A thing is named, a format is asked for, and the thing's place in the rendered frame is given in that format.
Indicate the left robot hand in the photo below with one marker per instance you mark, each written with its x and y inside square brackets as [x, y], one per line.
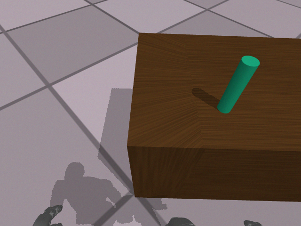
[45, 218]

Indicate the can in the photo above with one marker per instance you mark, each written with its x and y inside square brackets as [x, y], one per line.
[242, 75]

